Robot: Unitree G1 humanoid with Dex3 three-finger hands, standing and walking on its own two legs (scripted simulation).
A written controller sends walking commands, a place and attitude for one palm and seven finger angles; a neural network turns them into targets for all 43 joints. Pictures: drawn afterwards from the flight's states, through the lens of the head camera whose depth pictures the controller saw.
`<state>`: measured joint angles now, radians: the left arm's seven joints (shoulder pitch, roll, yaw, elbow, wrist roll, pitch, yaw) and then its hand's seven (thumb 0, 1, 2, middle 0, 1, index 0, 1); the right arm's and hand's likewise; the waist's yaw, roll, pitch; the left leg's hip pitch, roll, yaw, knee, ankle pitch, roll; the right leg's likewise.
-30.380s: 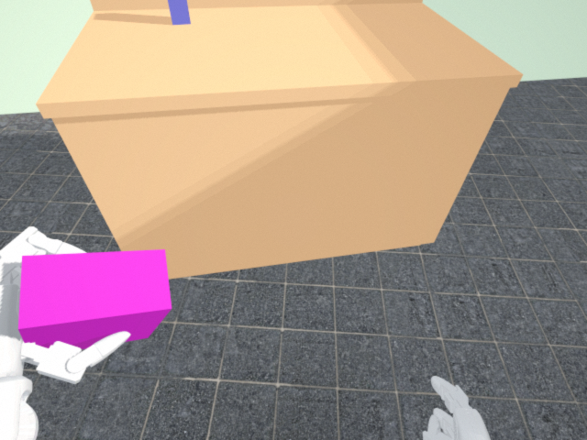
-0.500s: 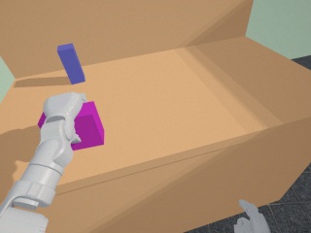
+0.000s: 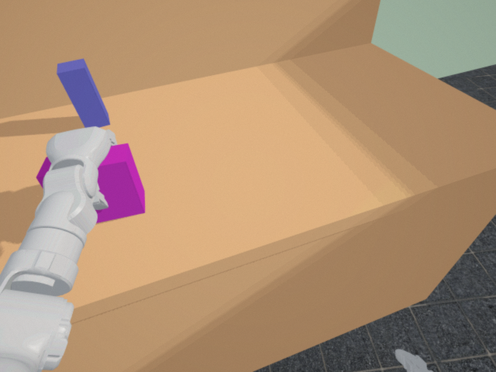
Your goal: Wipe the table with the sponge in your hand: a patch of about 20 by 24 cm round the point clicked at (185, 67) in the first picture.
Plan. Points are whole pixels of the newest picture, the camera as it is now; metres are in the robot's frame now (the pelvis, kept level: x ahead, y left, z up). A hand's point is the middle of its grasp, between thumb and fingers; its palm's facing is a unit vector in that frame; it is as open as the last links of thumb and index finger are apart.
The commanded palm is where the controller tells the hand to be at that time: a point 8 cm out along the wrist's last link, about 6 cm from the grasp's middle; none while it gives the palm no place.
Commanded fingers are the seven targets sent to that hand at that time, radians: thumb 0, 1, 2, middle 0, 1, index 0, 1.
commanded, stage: wipe forward along the middle lane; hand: left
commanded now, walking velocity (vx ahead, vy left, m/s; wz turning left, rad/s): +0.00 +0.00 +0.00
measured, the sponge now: (101, 194) +0.38 +0.30 +0.10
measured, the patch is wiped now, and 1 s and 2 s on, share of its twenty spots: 1.00 1.00 1.00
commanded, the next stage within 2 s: slide back across to the first lane in 0.20 s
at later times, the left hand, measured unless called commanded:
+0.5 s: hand (88, 160) +0.42 +0.32 +0.15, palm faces -0.05 -0.02 -1.00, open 10.3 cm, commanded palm +0.39 +0.33 +0.19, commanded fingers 0.00 0.10 1.30 -1.20 -1.60 -1.20 -1.60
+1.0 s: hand (38, 169) +0.39 +0.40 +0.15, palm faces -0.10 -0.02 -0.99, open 10.3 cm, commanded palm +0.37 +0.39 +0.21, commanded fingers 0.00 0.10 1.30 -1.20 -1.60 -1.20 -1.60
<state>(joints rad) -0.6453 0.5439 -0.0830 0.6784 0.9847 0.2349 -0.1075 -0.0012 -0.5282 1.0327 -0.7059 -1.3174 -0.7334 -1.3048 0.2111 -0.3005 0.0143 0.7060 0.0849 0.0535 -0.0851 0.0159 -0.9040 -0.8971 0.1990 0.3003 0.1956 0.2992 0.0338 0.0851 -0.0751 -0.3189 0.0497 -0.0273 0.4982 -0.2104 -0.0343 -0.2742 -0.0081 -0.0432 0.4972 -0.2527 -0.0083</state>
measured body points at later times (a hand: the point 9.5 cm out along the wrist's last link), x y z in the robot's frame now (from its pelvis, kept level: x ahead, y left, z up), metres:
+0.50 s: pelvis +0.01 +0.01 +0.00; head +0.01 -0.01 +0.45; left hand +0.42 +0.32 +0.20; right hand +0.12 -0.26 -0.12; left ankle +0.03 +0.15 -0.74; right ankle +0.00 -0.12 -0.74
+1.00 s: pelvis +0.03 +0.03 +0.00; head +0.04 +0.01 +0.45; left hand +0.39 +0.39 +0.21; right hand +0.20 -0.22 -0.10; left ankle +0.03 +0.15 -0.74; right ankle +0.00 -0.12 -0.74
